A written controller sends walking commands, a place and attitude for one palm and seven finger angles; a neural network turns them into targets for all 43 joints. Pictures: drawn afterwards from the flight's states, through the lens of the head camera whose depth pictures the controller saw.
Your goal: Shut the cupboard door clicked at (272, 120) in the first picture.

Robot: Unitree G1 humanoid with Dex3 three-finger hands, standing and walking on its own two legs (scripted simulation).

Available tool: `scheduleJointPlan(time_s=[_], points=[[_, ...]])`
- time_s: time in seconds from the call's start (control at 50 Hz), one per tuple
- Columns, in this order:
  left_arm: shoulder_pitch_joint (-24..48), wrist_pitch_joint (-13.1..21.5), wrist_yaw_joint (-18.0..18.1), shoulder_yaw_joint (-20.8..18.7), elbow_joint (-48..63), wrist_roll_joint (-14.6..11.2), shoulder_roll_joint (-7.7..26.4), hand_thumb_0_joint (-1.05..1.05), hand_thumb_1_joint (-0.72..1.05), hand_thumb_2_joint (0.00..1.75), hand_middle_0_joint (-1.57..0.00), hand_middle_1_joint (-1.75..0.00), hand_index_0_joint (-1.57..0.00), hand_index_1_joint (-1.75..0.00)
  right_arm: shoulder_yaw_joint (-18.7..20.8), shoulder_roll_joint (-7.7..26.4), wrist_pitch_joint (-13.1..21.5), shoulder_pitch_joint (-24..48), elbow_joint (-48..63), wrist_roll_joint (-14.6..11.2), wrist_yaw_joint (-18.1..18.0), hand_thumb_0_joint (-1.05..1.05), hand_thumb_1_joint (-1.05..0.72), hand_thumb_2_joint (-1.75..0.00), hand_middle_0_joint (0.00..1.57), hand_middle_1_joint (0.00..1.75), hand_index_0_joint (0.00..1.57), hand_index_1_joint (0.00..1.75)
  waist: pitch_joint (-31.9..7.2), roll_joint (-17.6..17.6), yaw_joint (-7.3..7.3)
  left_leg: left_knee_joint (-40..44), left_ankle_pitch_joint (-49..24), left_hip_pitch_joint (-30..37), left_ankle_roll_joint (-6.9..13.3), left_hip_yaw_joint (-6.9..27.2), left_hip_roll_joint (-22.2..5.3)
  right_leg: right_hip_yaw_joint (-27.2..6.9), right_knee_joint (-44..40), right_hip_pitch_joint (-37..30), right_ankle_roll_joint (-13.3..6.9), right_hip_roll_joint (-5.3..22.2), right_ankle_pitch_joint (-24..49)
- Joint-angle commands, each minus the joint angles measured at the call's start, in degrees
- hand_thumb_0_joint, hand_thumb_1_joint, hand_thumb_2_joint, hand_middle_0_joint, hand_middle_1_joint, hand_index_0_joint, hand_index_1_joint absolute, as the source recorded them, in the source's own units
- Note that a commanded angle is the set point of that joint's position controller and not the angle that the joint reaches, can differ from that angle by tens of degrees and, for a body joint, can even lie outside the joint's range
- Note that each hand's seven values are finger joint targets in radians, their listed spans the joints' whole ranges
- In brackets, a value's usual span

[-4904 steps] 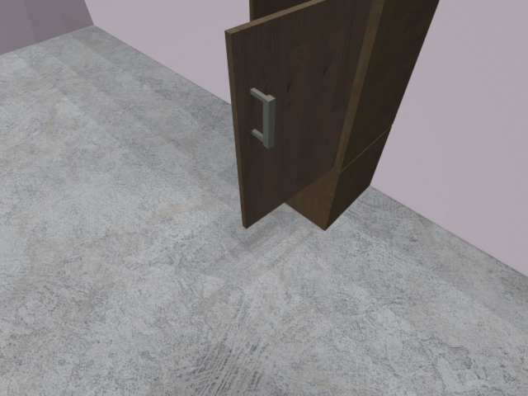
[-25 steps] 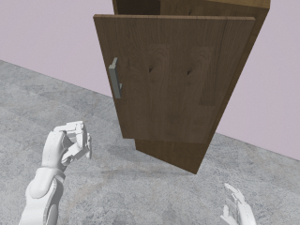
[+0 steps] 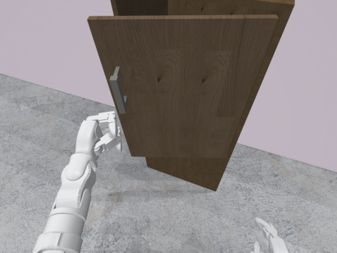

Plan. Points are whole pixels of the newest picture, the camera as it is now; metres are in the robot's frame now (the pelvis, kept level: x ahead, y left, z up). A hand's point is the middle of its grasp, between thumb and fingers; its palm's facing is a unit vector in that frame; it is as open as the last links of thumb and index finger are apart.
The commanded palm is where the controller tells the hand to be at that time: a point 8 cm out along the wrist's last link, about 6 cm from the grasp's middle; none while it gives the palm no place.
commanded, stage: bring the fist close to the handle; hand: left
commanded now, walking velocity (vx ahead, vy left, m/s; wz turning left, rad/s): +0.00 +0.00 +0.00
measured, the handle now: (120, 91) +0.51 +0.16 +0.09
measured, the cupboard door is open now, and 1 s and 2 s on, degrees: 20 20 8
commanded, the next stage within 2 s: push the door shut along its arc in 0.68 s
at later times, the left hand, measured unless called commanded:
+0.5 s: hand (128, 114) +0.42 +0.12 +0.10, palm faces +0.01 -1.00 -0.01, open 3.1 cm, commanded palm +0.39 +0.18 +0.10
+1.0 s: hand (127, 112) +0.42 +0.13 +0.10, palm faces -0.06 -1.00 -0.03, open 3.1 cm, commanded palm +0.41 +0.18 +0.10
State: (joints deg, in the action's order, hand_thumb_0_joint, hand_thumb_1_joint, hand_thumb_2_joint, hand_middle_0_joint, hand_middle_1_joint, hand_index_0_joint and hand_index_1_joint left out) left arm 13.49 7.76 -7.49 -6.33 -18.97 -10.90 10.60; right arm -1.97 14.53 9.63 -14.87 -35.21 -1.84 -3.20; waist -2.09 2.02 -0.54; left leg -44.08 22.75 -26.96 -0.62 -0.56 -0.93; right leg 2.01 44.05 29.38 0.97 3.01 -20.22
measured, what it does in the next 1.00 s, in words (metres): stands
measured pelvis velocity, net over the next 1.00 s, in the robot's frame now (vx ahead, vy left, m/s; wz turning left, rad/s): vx -0.02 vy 0.00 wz -0.02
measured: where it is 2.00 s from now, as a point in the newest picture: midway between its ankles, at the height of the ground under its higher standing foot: outside the picture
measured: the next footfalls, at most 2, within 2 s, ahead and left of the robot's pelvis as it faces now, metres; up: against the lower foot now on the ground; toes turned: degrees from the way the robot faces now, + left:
none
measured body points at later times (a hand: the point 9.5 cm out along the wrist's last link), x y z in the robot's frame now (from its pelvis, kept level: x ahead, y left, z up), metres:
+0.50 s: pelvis +0.00 -0.01 +0.00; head +0.05 -0.03 +0.45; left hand +0.41 +0.18 +0.10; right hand +0.08 -0.27 -0.12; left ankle +0.00 +0.13 -0.71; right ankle +0.02 -0.13 -0.71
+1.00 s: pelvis -0.02 +0.00 -0.01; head +0.03 -0.01 +0.44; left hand +0.42 +0.18 +0.10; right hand +0.08 -0.25 -0.12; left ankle +0.00 +0.13 -0.71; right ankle +0.02 -0.13 -0.71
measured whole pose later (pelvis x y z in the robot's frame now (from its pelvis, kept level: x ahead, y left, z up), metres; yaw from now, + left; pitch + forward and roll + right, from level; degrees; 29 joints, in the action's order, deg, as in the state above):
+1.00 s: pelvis -0.02 +0.00 -0.01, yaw -1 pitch +8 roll +0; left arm 40.4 17.8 -7.6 -10.7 -53.2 -8.0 14.8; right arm -1.7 14.6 4.2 -16.0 -36.6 -1.9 -2.1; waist -2.4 1.0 -3.5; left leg -45.9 21.3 -32.9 -0.5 -1.2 -1.4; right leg 1.1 45.3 35.4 0.8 2.5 -18.1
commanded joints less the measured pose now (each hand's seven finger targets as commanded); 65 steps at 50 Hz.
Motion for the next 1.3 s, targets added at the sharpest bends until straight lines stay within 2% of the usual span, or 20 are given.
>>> scheduleJointPlan(time_s=[0.0, 0.06, 0.18, 0.24, 0.26, 0.3, 0.32, 0.4, 0.52, 0.64, 0.66, 0.78, 0.82, 0.94, 1.0, 1.06, 1.1, 1.18, 1.22, 1.28], points=[[23.84, 5.41, 2.86, -6.93, 8.55, -0.04, 10.81, 0.0, 0.9, 0.9, -1.3, -1.5, -1.3, -1.5, 2.96, 6.58, 1.63, 0.87, 6.72, 0.5, -0.73, 0.0, -0.9, -0.9, 0.2, 0.3, 0.2, 0.3, -17.37, -2.99, 0.18, 6.83, -15.29, 4.58, 0.69, 0.32, 1.22, 0.47, -5.07, -10.37, -1.77, -2.56, 16.39], [29.6, 6.68, 3.4, -4.83, 4.58, 0.88, 8.91, 0.0, 0.9, 0.9, -1.3, -1.5, -1.3, -1.5, 2.92, 6.27, 0.7, 0.22, 5.9, 0.52, -0.34, 0.0, -0.9, -0.9, 0.2, 0.3, 0.2, 0.3, -17.99, -2.11, -0.92, 6.43, -16.55, 4.51, 0.58, 0.02, 1.14, 0.36, -4.41, -9.82, -1.78, -2.53, 18.54], [32.68, 7.29, 2.47, -5.16, -4.79, 1.11, 8.62, 0.0, 0.9, 0.9, -1.3, -1.5, -1.3, -1.5, 3.59, 6.75, -0.99, -1.61, 5.29, 0.38, 0.21, 0.0, -0.9, -0.9, 0.2, 0.3, 0.2, 0.3, -19.59, -2.55, -1.07, 5.67, -17.88, 3.52, 0.7, -0.86, 1.24, -0.17, -4.46, -10.45, -1.8, -2.6, 21.82], [37.35, 7.61, 2.21, -4.78, -9.31, 0.78, 7.91, 0.0, 0.9, 0.9, -1.3, -1.5, -1.3, -1.5, 3.75, 6.99, -1.65, -2.77, 4.68, 0.39, 0.33, 0.0, -0.9, -0.9, 0.2, 0.3, 0.2, 0.3, -18.45, -5.45, -2.2, 5.49, -16.72, 1.99, 0.93, -0.87, 1.29, -0.27, -4.94, -9.73, -1.46, -2.65, 21.64], [39.14, 7.87, 2.41, -6.38, -11.31, 0.84, 9.68, 0.0, 0.9, 0.9, -1.3, -1.5, -1.3, -1.5, 3.88, 7.25, -1.9, -3.17, 4.27, 0.42, 0.24, 0.0, -0.9, -0.9, 0.2, 0.3, 0.2, 0.3, -17.74, -6.46, -2.27, 5.36, -15.59, 0.88, 0.97, -0.93, 1.32, -0.57, -5.2, -9.53, -1.36, -2.61, 20.84], [39.45, 9.12, 2.83, -10.4, -11.96, 1.29, 14.2, 0.0, 0.9, 0.9, -1.3, -1.5, -1.3, -1.5, 4.08, 7.62, -2.5, -3.61, 4.4, 0.72, 0.2, 0.0, -0.9, -0.9, 0.2, 0.3, 0.2, 0.3, -19.61, -6.15, -1.12, 5.28, -15.23, 0.15, 1.22, -1.06, 1.6, -1.21, -5.05, -11.28, -1.47, -2.59, 20.33], [39.38, 9.75, 2.53, -8.56, -11.54, 1.44, 12.13, 0.0, 0.9, 0.9, -1.3, -1.5, -1.3, -1.5, 3.86, 7.06, -2.58, -3.15, 4.99, 0.7, 0.42, 0.0, -0.9, -0.9, 0.2, 0.3, 0.2, 0.3, -21.14, -4.44, -0.92, 5.38, -15.08, 0.28, 1.25, -1.46, 1.86, -1.6, -4.86, -12.22, -1.45, -2.38, 20.65], [39.12, 12.91, 2.62, -10.13, -9.06, 1.72, 13.92, 0.0, 0.9, 0.9, -1.3, -1.5, -1.3, -1.5, 4.33, 7.04, -2.89, -4.03, 5.28, 0.94, 0.81, 0.0, -0.9, -0.9, 0.2, 0.3, 0.2, 0.3, -25.11, -2.91, -0.23, 4.74, -18.2, 1.54, 1.42, -1.84, 1.75, -1.61, -3.69, -13.95, -1.64, -2.77, 24.42], [40.58, 12.8, 1.5, -7.65, -11.75, 1.58, 12.12, 0.0, 0.9, 0.9, -1.3, -1.5, -1.3, -1.5, 4.48, 7.29, -3.48, -3.81, 5.08, 0.32, 0.73, 0.0, -0.9, -0.9, 0.2, 0.3, 0.2, 0.3, -19.24, -3.91, -1.88, 6.14, -12.43, -0.06, 1.6, -1.89, 1.51, -1.58, -5.77, -10.34, -1.35, -2.97, 18.36], [41.64, 12.88, 1.39, -6.55, -10.91, 0.77, 10.43, 0.0, 0.9, 0.9, -1.3, -1.5, -1.3, -1.5, 4.37, 7.13, -3.35, -3.5, 5.35, 0.21, 0.71, 0.0, -0.9, -0.9, 0.2, 0.3, 0.2, 0.3, -20.65, -2.38, -1.78, 6.44, -11.49, 1.51, 1.53, -1.63, 1.6, -1.31, -5.99, -9.97, -1.59, -3.14, 16.56], [40.86, 13.0, 1.64, -7.61, -11.58, 0.62, 11.23, 0.0, 0.9, 0.9, -1.3, -1.5, -1.3, -1.5, 4.43, 7.26, -3.27, -3.67, 5.3, 0.23, 0.77, 0.0, -0.9, -0.9, 0.2, 0.3, 0.2, 0.3, -20.48, -4.26, -1.55, 6.52, -11.09, 1.2, 1.54, -1.42, 1.54, -1.14, -6.06, -10.1, -1.62, -3.25, 15.96], [42.68, 13.34, 1.99, -6.33, -14.38, 1.65, 10.71, 0.0, 0.9, 0.9, -1.3, -1.5, -1.3, -1.5, 3.99, 7.38, -3.31, -2.81, 5.46, 0.19, 0.86, 0.0, -0.9, -0.9, 0.2, 0.3, 0.2, 0.3, -17.35, -4.33, -2.03, 7.25, -6.91, -0.11, 1.51, -1.08, 1.48, -1.04, -6.62, -7.4, -1.65, -3.09, 10.55], [47.08, 13.64, 1.71, -7.16, -15.68, 2.41, 13.44, 0.0, 0.9, 0.9, -1.3, -1.5, -1.3, -1.5, 3.88, 7.67, -3.51, -3.12, 4.77, 0.17, 0.57, 0.0, -0.9, -0.9, 0.2, 0.3, 0.2, 0.3, -17.06, -2.88, -2.9, 6.9, -6.37, -0.27, 1.53, -0.82, 1.42, -1.23, -6.35, -6.35, -1.64, -2.99, 9.98], [58.57, 14.79, -0.52, -5.85, -21.92, 2.04, 14.15, 0.0, 0.9, 0.9, -1.3, -1.5, -1.3, -1.5, 3.55, 8.07, -3.3, -3.96, 3.53, 0.06, 0.06, 0.0, -0.9, -0.9, 0.2, 0.3, 0.2, 0.3, -18.71, -3.06, -5.25, 5.87, -4.47, -0.13, 1.43, 0.6, 1.3, -0.92, -5.14, -3.03, -1.83, -3.29, 7.93], [60.76, 14.51, -1.65, -6.23, -26.73, 1.84, 14.68, 0.0, 0.9, 0.9, -1.3, -1.5, -1.3, -1.5, 3.59, 8.73, -2.91, -5.3, 2.79, 0.22, 0.15, 0.0, -0.9, -0.9, 0.2, 0.3, 0.2, 0.3, -19.95, -0.72, -5.59, 5.12, -4.98, 0.16, 1.15, 1.07, 1.31, -0.6, -4.15, -0.82, -2.1, -3.46, 8.04], [61.72, 13.65, -2.44, -6.37, -31.83, 2.12, 14.95, 0.0, 0.9, 0.9, -1.3, -1.5, -1.3, -1.5, 3.6, 9.3, -2.94, -7.08, 2.17, 0.43, 0.57, 0.0, -0.9, -0.9, 0.2, 0.3, 0.2, 0.3, -20.31, -2.82, -6.36, 4.11, -7.03, -1.54, 1.15, 1.44, 1.22, -0.39, -3.03, 0.09, -2.04, -3.39, 10.36], [61.19, 13.96, -2.96, -8.3, -32.17, 2.28, 16.64, 0.0, 0.9, 0.9, -1.3, -1.5, -1.3, -1.5, 3.95, 9.83, -3.08, -8.48, 2.44, 0.82, 0.78, 0.0, -0.9, -0.9, 0.2, 0.3, 0.2, 0.3, -23.73, -2.25, -5.71, 3.27, -10.86, -0.56, 1.03, 1.53, 1.3, -0.16, -1.67, -0.57, -2.2, -3.52, 13.66], [63.02, 15.01, -4.94, -5.59, -31.16, 2.05, 13.46, 0.0, 0.9, 0.9, -1.3, -1.5, -1.3, -1.5, 4.46, 9.75, -3.28, -9.98, 2.37, 1.02, 1.51, 0.0, -0.9, -0.9, 0.2, 0.3, 0.2, 0.3, -26.76, -0.72, -6.33, 1.72, -15.19, 1.78, 0.72, 1.61, 0.92, 0.02, -0.55, 0.76, -2.18, -3.64, 16.52], [63.8, 15.22, -5.47, -7.37, -31.62, 1.74, 15.87, 0.0, 0.9, 0.9, -1.3, -1.5, -1.3, -1.5, 4.6, 10.25, -3.7, -10.94, 2.03, 1.06, 1.5, 0.0, -0.9, -0.9, 0.2, 0.3, 0.2, 0.3, -26.96, -1.1, -6.52, 1.31, -16.34, 1.71, 0.76, 1.91, 0.68, 0.04, -0.24, 1.06, -2.18, -3.81, 17.09], [67.59, 14.18, -5.78, -8.17, -34.56, 2.06, 18.5, 0.0, 0.9, 0.9, -1.3, -1.5, -1.3, -1.5, 4.36, 10.46, -4.31, -11.47, 1.67, 0.75, 1.22, 0.0, -0.9, -0.9, 0.2, 0.3, 0.2, 0.3, -21.78, -4.18, -8.27, 1.86, -9.5, -4.17, 1.43, 1.17, 0.95, -0.62, -1.66, 0.96, -1.73, -3.85, 13.33]])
